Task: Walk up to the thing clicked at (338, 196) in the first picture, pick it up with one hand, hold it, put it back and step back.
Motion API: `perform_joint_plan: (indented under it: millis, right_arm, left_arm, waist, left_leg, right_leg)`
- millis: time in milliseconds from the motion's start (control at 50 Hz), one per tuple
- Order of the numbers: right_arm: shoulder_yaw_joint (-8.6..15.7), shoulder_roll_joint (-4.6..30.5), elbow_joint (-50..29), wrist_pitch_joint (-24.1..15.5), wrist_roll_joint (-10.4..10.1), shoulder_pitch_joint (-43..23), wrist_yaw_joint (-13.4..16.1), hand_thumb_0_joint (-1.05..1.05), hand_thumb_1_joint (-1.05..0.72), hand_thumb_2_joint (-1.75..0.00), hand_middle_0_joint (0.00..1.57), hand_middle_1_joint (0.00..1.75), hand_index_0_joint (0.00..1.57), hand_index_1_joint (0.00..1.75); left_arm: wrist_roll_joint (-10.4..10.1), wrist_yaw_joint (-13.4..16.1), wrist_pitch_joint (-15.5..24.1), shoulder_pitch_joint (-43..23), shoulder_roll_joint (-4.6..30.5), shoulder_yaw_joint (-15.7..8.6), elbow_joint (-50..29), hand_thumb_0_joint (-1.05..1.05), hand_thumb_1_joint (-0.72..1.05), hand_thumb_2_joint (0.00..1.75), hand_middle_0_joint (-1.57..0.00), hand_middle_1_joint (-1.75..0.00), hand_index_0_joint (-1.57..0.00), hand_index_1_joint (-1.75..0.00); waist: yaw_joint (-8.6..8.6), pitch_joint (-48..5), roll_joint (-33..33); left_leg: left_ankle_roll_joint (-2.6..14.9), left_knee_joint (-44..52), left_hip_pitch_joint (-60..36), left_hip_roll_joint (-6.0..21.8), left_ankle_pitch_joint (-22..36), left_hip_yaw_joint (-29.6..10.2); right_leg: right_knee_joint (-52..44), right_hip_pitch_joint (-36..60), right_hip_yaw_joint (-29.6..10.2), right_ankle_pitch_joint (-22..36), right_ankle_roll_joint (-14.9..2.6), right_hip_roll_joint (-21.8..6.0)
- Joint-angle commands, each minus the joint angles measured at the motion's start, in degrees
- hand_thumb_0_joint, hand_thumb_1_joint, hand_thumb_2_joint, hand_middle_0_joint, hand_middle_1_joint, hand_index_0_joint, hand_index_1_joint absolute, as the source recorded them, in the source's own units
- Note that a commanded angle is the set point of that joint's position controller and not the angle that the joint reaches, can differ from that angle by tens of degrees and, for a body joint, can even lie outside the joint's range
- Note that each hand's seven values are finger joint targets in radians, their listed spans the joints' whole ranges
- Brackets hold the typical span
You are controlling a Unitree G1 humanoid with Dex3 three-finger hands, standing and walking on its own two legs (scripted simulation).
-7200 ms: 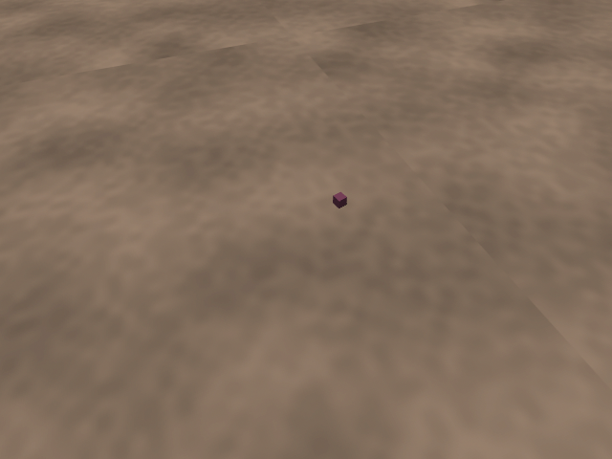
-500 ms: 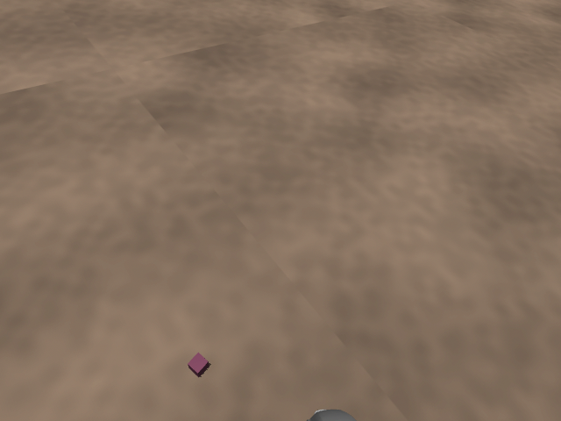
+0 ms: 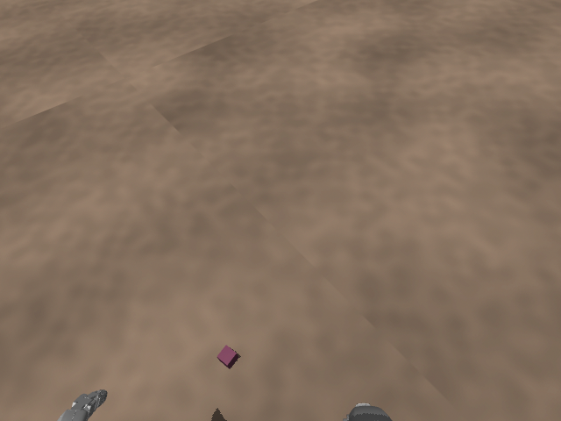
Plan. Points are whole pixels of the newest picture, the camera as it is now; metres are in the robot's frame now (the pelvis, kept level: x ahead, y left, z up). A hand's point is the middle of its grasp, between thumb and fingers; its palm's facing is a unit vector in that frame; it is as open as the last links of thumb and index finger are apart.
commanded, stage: walk up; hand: left
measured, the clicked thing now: (227, 356) +0.42 +0.23 -0.72
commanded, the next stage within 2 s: none
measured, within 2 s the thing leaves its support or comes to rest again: neither
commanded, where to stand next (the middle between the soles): +0.05 -0.01 m, yaw +1 degrees
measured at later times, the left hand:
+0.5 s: hand out of the picture +0.05 +0.24 -0.14, palm faces +0.01 -0.95 -0.32, open 7.4 cm
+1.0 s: hand out of the picture -0.01 +0.27 -0.10, palm faces +0.05 -0.87 -0.50, open 7.4 cm
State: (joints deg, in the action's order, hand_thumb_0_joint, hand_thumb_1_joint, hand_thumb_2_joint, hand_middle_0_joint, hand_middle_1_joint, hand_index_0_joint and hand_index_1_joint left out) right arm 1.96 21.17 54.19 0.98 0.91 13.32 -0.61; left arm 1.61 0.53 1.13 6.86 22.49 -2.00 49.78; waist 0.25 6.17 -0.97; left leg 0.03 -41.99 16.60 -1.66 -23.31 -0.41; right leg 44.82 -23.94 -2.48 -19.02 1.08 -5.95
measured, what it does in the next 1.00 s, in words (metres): steps on the spot: right foot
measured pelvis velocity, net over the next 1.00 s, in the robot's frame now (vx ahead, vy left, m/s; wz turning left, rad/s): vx -0.02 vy -0.02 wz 0.05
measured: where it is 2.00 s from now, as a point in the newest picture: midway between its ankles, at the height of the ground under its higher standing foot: outside the picture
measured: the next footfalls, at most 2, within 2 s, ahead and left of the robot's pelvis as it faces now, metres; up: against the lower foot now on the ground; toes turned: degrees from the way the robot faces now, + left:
right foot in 0.80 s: +0.07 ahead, -0.15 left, +0.00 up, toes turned -1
left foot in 1.16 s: +0.05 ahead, +0.16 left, +0.00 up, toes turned +3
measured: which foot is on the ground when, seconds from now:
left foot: down 0.00-0.84, up 0.86-1.00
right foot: down 0.00-0.56, up 0.58-0.78, down 0.80-1.00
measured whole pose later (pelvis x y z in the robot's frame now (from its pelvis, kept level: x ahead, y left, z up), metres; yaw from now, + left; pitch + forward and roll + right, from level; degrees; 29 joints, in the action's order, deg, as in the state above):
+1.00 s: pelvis -0.02 -0.02 +0.02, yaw +3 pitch -3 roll -1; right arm 3.9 25.1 51.7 3.3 2.4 13.9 -2.1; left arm 1.3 1.7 3.9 17.0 21.8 -2.7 55.0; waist 1.3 5.2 -6.3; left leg 1.1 -56.2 24.1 0.9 -26.9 -4.0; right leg 33.3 -16.7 3.1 -14.0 0.1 -1.8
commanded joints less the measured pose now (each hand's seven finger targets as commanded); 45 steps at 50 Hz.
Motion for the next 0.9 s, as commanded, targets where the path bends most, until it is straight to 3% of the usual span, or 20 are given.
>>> perform_joint_plan:
  millis: [0,20,40,80,220,260,280,300,340,480,500,520,540,560,620,700,780,820,860,880]
  right_arm:
    - [5.43,21.94,-4.30,-2.47,1.77,1.47,0.61,0.00,-0.90,-0.90,0.20,0.30,0.20,0.30]
    - [5.52,24.02,-5.04,-1.45,-0.08,-4.95,0.74,0.00,-0.90,-0.90,0.20,0.30,0.20,0.30]
    - [4.91,20.72,-5.28,-1.15,0.08,-5.65,1.01,0.00,-0.90,-0.90,0.20,0.30,0.20,0.30]
    - [3.51,15.11,-5.00,-1.74,0.17,-3.54,1.77,0.00,-0.90,-0.90,0.20,0.30,0.20,0.30]
    - [3.50,15.20,-5.14,-1.56,-1.48,-2.50,3.29,0.00,-0.90,-0.90,0.20,0.30,0.20,0.30]
    - [2.33,11.76,-5.45,-1.72,-2.16,-0.38,3.71,0.00,-0.90,-0.90,0.20,0.30,0.20,0.30]
    - [2.61,11.71,-4.87,-1.34,-1.89,0.22,4.54,0.00,-0.90,-0.90,0.20,0.30,0.20,0.30]
    - [3.18,13.09,-3.69,-1.40,-1.16,1.06,4.58,0.00,-0.90,-0.90,0.20,0.30,0.20,0.30]
    - [3.42,14.38,-2.98,-1.77,-1.12,1.36,3.77,0.00,-0.90,-0.90,0.20,0.30,0.20,0.30]
    - [3.02,11.73,0.46,-4.25,0.67,7.08,2.00,0.00,-0.90,-0.90,0.20,0.30,0.20,0.30]
    - [3.55,13.13,0.61,-4.71,1.71,8.23,2.27,0.00,-0.90,-0.90,0.20,0.30,0.20,0.30]
    - [4.36,17.60,-1.57,-4.99,2.91,4.25,2.42,0.00,-0.90,-0.90,0.20,0.30,0.20,0.30]
    - [4.94,21.58,-3.87,-5.03,2.42,-0.40,2.32,0.00,-0.90,-0.90,0.20,0.30,0.20,0.30]
    - [5.09,21.55,-4.04,-5.30,1.49,-3.16,2.05,0.00,-0.90,-0.90,0.20,0.30,0.20,0.30]
    - [3.11,15.10,-4.27,-6.08,1.67,-2.73,1.62,0.00,-0.90,-0.90,0.20,0.30,0.20,0.30]
    - [4.60,16.80,-4.84,-3.90,2.16,-1.52,0.05,0.00,-0.90,-0.90,0.20,0.30,0.20,0.30]
    - [3.57,11.80,-7.15,-0.36,1.75,-1.46,-0.99,0.00,-0.90,-0.90,0.20,0.30,0.20,0.30]
    - [2.07,7.94,-9.40,-0.18,1.03,-0.31,-1.11,0.00,-0.90,-0.90,0.20,0.30,0.20,0.30]
    - [4.53,14.55,-8.02,0.70,1.30,1.48,-0.40,0.00,-0.90,-0.90,0.20,0.30,0.20,0.30]
    - [4.76,14.98,-7.21,0.70,1.26,1.01,-0.60,0.00,-0.90,-0.90,0.20,0.30,0.20,0.30]
  left_arm:
    - [-1.65,1.53,0.33,-0.77,10.11,-2.85,-2.56,0.00,0.90,0.90,-0.20,-0.30,-0.20,-0.30]
    - [-2.17,2.32,-0.28,-6.15,14.05,-4.42,-2.15,0.00,0.90,0.90,-0.20,-0.30,-0.20,-0.30]
    - [-2.73,2.65,-0.58,-2.78,12.84,-4.17,-1.66,0.00,0.90,0.90,-0.20,-0.30,-0.20,-0.30]
    - [-2.93,2.70,0.08,-0.79,10.33,-3.63,-1.62,0.00,0.90,0.90,-0.20,-0.30,-0.20,-0.30]
    - [-0.18,0.44,-1.66,1.78,9.86,-4.36,-0.63,0.00,0.90,0.90,-0.20,-0.30,-0.20,-0.30]
    - [1.06,0.33,-1.69,0.33,15.44,-5.94,-1.88,0.00,0.90,0.90,-0.20,-0.30,-0.20,-0.30]
    - [0.55,-0.12,-2.11,-3.25,16.32,-5.70,-3.54,0.00,0.90,0.90,-0.20,-0.30,-0.20,-0.30]
    - [0.83,-0.36,-2.32,-4.78,16.00,-5.63,-4.28,0.00,0.90,0.90,-0.20,-0.30,-0.20,-0.30]
    - [0.87,-0.59,-2.68,-5.95,13.49,-4.92,-5.00,0.00,0.90,0.90,-0.20,-0.30,-0.20,-0.30]
    - [0.54,-2.06,-2.93,-2.34,12.29,-4.40,-2.98,0.00,0.90,0.90,-0.20,-0.30,-0.20,-0.30]
    - [0.23,-2.20,-3.04,-1.15,9.70,-3.42,-2.93,0.00,0.90,0.90,-0.20,-0.30,-0.20,-0.30]
    - [-0.75,-2.48,-2.86,0.61,5.61,-2.19,-3.20,0.00,0.90,0.90,-0.20,-0.30,-0.20,-0.30]
    - [-0.23,-1.82,-2.46,-0.98,10.43,-3.87,-1.63,0.00,0.90,0.90,-0.20,-0.30,-0.20,-0.30]
    - [0.18,-1.93,-1.78,-2.25,13.56,-4.72,-0.99,0.00,0.90,0.90,-0.20,-0.30,-0.20,-0.30]
    - [-0.60,-2.99,-0.65,1.13,10.19,-4.13,1.41,0.00,0.90,0.90,-0.20,-0.30,-0.20,-0.30]
    - [-1.04,-2.48,1.22,2.71,10.91,-4.02,1.93,0.00,0.90,0.90,-0.20,-0.30,-0.20,-0.30]
    - [-0.89,0.54,3.01,13.67,12.06,-4.71,6.17,0.00,0.90,0.90,-0.20,-0.30,-0.20,-0.30]
    - [0.48,1.73,4.05,16.60,19.18,-6.52,4.80,0.00,0.90,0.90,-0.20,-0.30,-0.20,-0.30]
    - [0.22,2.09,3.55,11.60,21.01,-6.57,2.71,0.00,0.90,0.90,-0.20,-0.30,-0.20,-0.30]
    - [-0.04,2.15,3.75,10.92,18.97,-6.12,2.34,0.00,0.90,0.90,-0.20,-0.30,-0.20,-0.30]
  waist:
    - [-1.89,-2.58,-9.53]
    - [-1.71,6.42,-8.97]
    - [0.28,4.72,-6.25]
    - [0.73,-0.65,-5.93]
    - [1.38,-14.00,-4.71]
    - [1.22,-15.10,7.45]
    - [1.34,-15.36,14.14]
    - [0.49,-12.06,14.47]
    - [-0.15,-7.86,10.11]
    - [-1.30,-9.46,6.23]
    - [-2.12,-9.36,-0.18]
    - [-0.64,-6.09,-11.74]
    - [-1.30,-0.69,-7.03]
    - [-0.71,3.77,-6.81]
    - [-0.12,2.58,-5.56]
    - [-1.87,0.28,-12.05]
    - [2.16,-4.44,-2.54]
    - [2.55,-5.96,12.15]
    - [1.32,-2.63,6.95]
    - [1.04,-1.45,5.32]
  left_leg:
    - [11.32,27.19,-1.77,19.88,-8.74,-34.11]
    - [16.93,22.42,10.12,24.57,23.05,-34.33]
    - [18.06,16.56,8.16,23.34,43.80,-26.03]
    - [12.15,8.75,-5.10,14.55,63.08,-11.56]
    - [7.16,1.49,-3.70,10.57,33.59,-9.27]
    - [2.58,-8.53,8.08,1.48,15.30,-4.85]
    - [2.37,-15.41,7.27,-1.14,-13.16,-1.26]
    - [1.89,-17.33,3.50,0.57,-15.59,-2.71]
    - [2.22,-17.60,4.12,-0.51,-10.83,-1.83]
    - [2.11,19.94,-8.70,-0.79,2.06,3.43]
    - [3.75,25.48,-15.28,3.70,-3.66,-6.67]
    - [7.69,30.89,-17.01,16.38,-20.65,-28.54]
    - [12.97,33.41,-5.92,24.41,-31.55,-35.30]
    - [14.89,34.21,2.40,25.81,-32.09,-34.42]
    - [9.29,29.39,-4.20,14.20,-6.82,-14.86]
    - [10.03,26.72,-2.42,12.07,-8.17,-8.85]
    - [6.68,7.01,6.26,6.71,-2.08,-0.98]
    - [1.82,-12.34,20.22,-0.20,-8.37,-0.58]
    - [2.06,-16.36,16.33,4.91,-10.84,-7.00]
    - [1.95,-17.39,17.52,5.66,-8.75,-8.17]
  right_leg:
    - [6.22,-11.37,1.72,-14.78,-2.49,6.58]
    - [14.50,-7.56,-0.96,-16.15,-2.10,6.35]
    - [15.95,-3.45,-1.69,-15.36,-2.46,5.43]
    - [11.81,-6.06,-0.69,-11.04,-3.64,6.76]
    - [-15.67,13.97,1.33,10.89,-4.68,5.23]
    - [-17.14,22.14,-14.06,26.90,-10.43,-6.43]
    - [-19.74,16.06,-20.05,26.33,-17.54,-14.26]
    - [-21.36,8.90,-22.78,21.29,-18.69,-15.82]
    - [-20.90,6.09,-14.15,18.94,-15.68,-10.06]
    - [-17.55,4.72,-8.55,-16.84,-9.97,-3.78]
    - [-9.22,-3.39,-6.80,-17.67,-7.30,-1.94]
    - [1.17,-16.20,-1.32,-13.50,-2.99,5.36]
    - [4.87,-15.72,-1.92,-11.39,-2.17,4.52]
    - [6.49,-10.04,-3.99,-9.43,-2.62,1.15]
    - [1.41,-7.38,-1.73,-2.54,-2.07,4.30]
    - [-5.15,0.51,5.04,-5.07,-0.84,5.48]
    - [-19.66,20.06,5.21,6.58,-0.51,6.59]
    - [-30.47,25.69,-28.32,-2.10,-8.12,-13.44]
    - [-30.42,14.12,-32.41,-12.65,-16.21,-18.38]
    - [-29.19,14.20,-27.08,-8.46,-14.99,-15.79]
